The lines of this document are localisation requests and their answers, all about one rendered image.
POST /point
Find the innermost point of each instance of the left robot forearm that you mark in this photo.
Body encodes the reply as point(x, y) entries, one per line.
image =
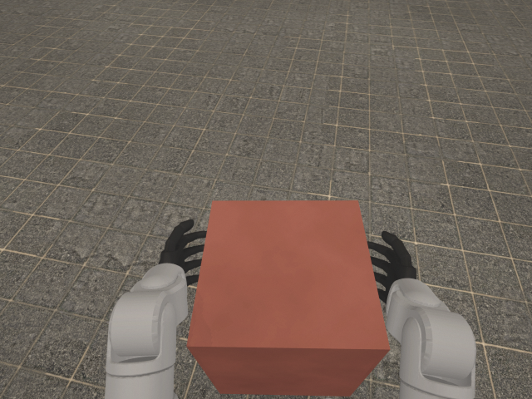
point(141, 344)

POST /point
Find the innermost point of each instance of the right robot forearm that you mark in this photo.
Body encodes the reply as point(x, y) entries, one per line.
point(438, 349)

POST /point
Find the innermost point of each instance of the right robot hand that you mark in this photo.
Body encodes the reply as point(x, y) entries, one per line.
point(400, 263)

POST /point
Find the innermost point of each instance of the carton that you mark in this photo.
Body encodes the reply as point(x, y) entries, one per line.
point(287, 302)

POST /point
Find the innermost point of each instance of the left robot hand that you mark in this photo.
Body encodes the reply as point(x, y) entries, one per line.
point(174, 252)

